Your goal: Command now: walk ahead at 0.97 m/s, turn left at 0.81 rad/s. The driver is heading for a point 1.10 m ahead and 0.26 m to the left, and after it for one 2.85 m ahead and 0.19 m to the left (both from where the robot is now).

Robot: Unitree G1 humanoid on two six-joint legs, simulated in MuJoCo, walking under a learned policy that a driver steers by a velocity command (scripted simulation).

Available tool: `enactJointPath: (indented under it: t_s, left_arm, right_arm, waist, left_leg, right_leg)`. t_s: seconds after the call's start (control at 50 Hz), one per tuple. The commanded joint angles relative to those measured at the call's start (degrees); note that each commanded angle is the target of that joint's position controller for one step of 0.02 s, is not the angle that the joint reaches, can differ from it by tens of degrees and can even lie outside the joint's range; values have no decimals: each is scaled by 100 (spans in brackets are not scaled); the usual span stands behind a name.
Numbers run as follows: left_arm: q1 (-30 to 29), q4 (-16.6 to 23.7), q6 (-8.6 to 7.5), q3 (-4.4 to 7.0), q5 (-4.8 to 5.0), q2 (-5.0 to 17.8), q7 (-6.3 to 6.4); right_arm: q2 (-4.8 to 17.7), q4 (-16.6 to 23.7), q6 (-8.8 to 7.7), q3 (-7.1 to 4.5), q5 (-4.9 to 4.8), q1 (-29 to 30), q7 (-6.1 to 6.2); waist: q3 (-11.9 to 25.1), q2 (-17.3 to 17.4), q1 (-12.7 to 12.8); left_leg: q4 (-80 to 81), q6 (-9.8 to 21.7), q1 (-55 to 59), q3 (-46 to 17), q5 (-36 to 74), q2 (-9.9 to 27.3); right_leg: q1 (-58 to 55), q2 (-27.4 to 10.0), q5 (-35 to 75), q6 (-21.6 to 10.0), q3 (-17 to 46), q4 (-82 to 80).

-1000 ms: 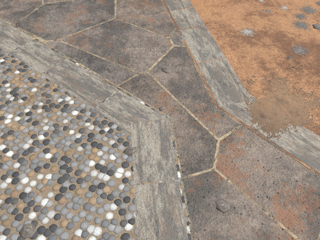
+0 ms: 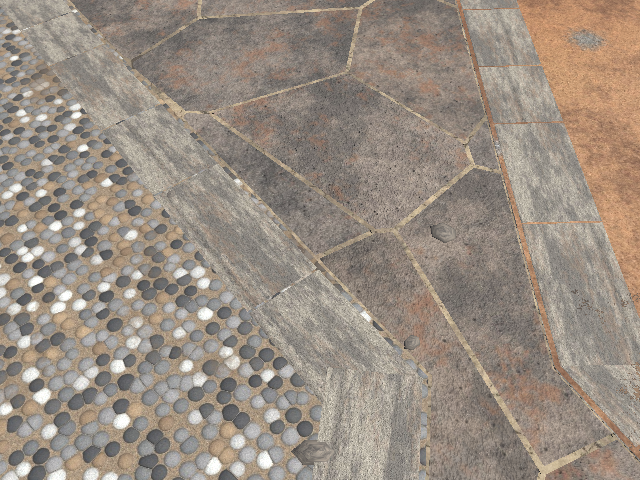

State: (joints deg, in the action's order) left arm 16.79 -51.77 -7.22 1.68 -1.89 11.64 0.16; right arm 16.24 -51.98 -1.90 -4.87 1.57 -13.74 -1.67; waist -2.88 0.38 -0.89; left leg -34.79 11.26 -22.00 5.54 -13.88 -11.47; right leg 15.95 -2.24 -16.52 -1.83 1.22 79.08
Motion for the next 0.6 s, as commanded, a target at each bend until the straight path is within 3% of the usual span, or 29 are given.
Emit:
enactJointPath:
  t_s: [0.02,0.04,0.08,0.14,0.22,0.26,0.28,0.3,0.32,0.34,0.36,0.38,0.4,0.42,0.44,0.46,0.5,0.54,0.6]
  left_arm:
    - [-286,839,-50,51,-182,628,-42]
    - [-265,883,77,35,-256,592,-64]
    - [-777,1202,228,-32,-299,535,-108]
    - [-1962,1749,237,-136,-185,514,-176]
    - [-2497,2048,213,-201,-39,552,-178]
    - [-2223,2089,206,-158,-5,719,-101]
    - [-1751,1994,197,-54,23,983,-26]
    - [-921,1818,177,89,86,1318,61]
    - [352,1488,180,232,101,1613,176]
    - [1402,1278,175,351,-91,1901,290]
    - [866,1376,172,402,-288,2200,208]
    - [218,1510,226,407,-222,1604,115]
    - [-111,1513,233,268,-160,1055,89]
    - [-115,1363,226,227,-180,877,67]
    - [58,1165,195,201,-174,838,83]
    - [204,977,146,178,-135,774,67]
    - [394,711,40,157,33,664,-32]
    - [303,643,-35,158,68,704,-82]
    - [120,602,-117,178,28,889,-89]
  right_arm:
    - [510,172,-159,-108,-32,-430,146]
    - [443,191,-223,-60,-103,-435,158]
    - [580,242,-338,-48,-194,-578,151]
    - [675,274,-378,-68,-172,-983,138]
    - [861,227,-326,-145,-226,-1546,126]
    - [991,313,-329,-172,-234,-1313,176]
    - [1143,367,-351,-204,-212,-1200,191]
    - [1393,453,-380,-259,-169,-907,169]
    - [1413,578,-419,-268,-115,-445,124]
    - [567,758,-457,-65,-81,-376,109]
    - [33,1112,-390,132,-481,-1295,156]
    - [581,937,-269,126,-283,-995,240]
    - [735,918,-190,71,-143,-503,172]
    - [689,952,-130,63,-72,-273,95]
    - [555,1071,-66,78,23,-16,-4]
    - [364,1185,22,125,47,-14,-91]
    - [113,1481,146,221,46,304,-178]
    - [125,1781,183,278,55,702,-250]
    - [214,2048,189,325,-3,1151,-314]
  waist:
    - [136,-671,229]
    - [43,-602,341]
    - [-270,-462,311]
    - [-564,-155,-63]
    - [-130,227,-516]
    - [207,332,-284]
    - [626,416,-35]
    - [1117,481,490]
    - [1628,413,1225]
    - [2227,-482,1398]
    - [2987,-2329,483]
    - [2321,-1356,519]
    - [1432,-637,533]
    - [893,-113,475]
    - [577,-66,417]
    - [355,-305,278]
    - [123,-413,128]
    - [-42,-462,11]
    - [-375,-427,-151]
  left_leg:
    - [2318,903,1599,-3446,15,1828]
    - [2346,901,1220,-3214,166,1659]
    - [2554,870,476,-2876,432,1396]
    - [2669,562,33,-2579,1922,1053]
    - [2278,136,1278,-2642,4060,1112]
    - [1665,-85,1624,-2656,5089,1118]
    - [1013,-221,1739,-2789,5583,1170]
    - [14,-304,1692,-2878,5598,1181]
    - [-1308,-349,1154,-2754,5069,984]
    - [-3252,-321,103,-2326,1436,644]
    - [-4673,-499,-1421,-1627,-1574,230]
    - [-4786,-397,-1954,-1391,-828,855]
    - [-4506,-442,-1985,-1246,-328,1092]
    - [-4359,-475,-1934,-1158,-221,1249]
    - [-4262,-474,-1938,-1143,-211,1427]
    - [-4227,-502,-1943,-1097,-219,1546]
    - [-4171,-503,-2255,-1032,-129,1790]
    - [-3941,-530,-2375,-889,370,1851]
    - [-2840,-502,-2150,-536,1280,1799]
  right_leg:
    - [2373,-392,-17,116,421,-87]
    - [2290,-478,-175,239,369,-291]
    - [2289,-567,-116,445,88,-1046]
    - [1906,-339,1273,551,-276,-2778]
    - [1458,188,2259,316,-417,-4223]
    - [559,411,2110,184,-298,-4876]
    - [-222,514,1897,139,-151,-4940]
    - [-1140,431,1553,103,32,-4928]
    - [-2424,158,1114,64,94,-4905]
    - [-3755,-1069,-485,-75,1178,-4763]
    - [-4587,-2775,-1181,-727,4498,-5798]
    - [-3766,-2381,-2515,-797,4550,-6168]
    - [-2853,-2050,-2299,-720,3511,-6277]
    - [-2165,-1877,-1389,-666,2795,-6390]
    - [-1730,-1666,-763,-567,2131,-6490]
    - [-1381,-1607,-441,-504,1656,-6592]
    - [-1143,-1558,176,-345,909,-6831]
    - [-867,-1445,1081,-239,92,-7031]
    - [-546,-1123,2180,-66,-1054,-7230]
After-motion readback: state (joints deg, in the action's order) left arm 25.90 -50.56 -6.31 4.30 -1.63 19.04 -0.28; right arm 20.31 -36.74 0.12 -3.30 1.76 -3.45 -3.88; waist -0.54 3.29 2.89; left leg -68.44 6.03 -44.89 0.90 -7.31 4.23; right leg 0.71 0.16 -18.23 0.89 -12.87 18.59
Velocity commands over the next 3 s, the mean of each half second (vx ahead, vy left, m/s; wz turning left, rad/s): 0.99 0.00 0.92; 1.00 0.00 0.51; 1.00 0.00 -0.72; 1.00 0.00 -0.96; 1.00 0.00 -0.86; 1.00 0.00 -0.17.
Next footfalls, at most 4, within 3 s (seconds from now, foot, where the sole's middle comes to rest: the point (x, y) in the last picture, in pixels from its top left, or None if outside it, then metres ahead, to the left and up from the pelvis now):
0.34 right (390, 432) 0.55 -0.09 -0.75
0.78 left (213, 331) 0.80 0.29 -0.75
1.24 right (165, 203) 1.22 0.47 -0.75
1.66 left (79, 130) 1.54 0.78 -0.75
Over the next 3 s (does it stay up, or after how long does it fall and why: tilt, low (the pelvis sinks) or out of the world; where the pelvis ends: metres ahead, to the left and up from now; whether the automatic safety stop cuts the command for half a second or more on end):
stays up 2.49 0.25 0.00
